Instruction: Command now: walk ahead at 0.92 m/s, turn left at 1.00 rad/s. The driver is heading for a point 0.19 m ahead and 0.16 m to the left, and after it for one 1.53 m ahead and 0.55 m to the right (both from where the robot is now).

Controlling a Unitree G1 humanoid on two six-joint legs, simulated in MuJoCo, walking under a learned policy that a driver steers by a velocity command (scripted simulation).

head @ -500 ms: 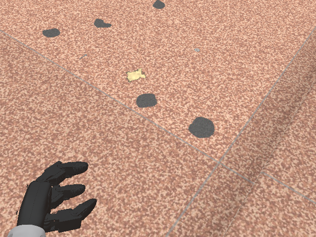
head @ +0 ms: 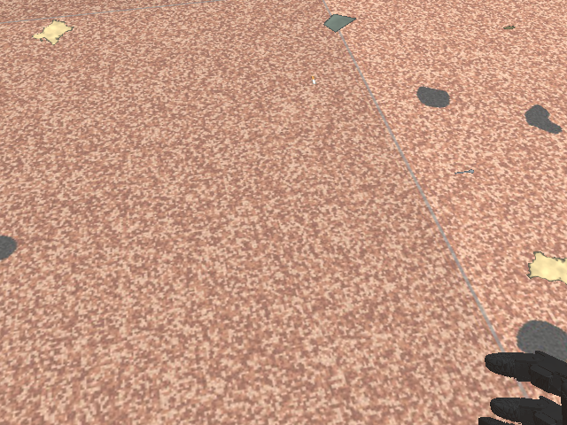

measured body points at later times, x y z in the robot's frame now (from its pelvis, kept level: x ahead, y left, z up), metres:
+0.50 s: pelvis +0.33 -0.07 -0.03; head +0.38 -0.07 +0.42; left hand +0.45 +0.21 -0.13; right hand +0.53 -0.32 -0.13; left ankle +0.28 +0.07 -0.66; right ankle +0.46 -0.14 -0.75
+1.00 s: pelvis +0.44 -0.02 +0.00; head +0.49 -0.03 +0.44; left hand +0.71 +0.18 -0.10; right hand +0.47 -0.34 -0.09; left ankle +0.49 +0.07 -0.75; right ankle +0.38 -0.16 -0.66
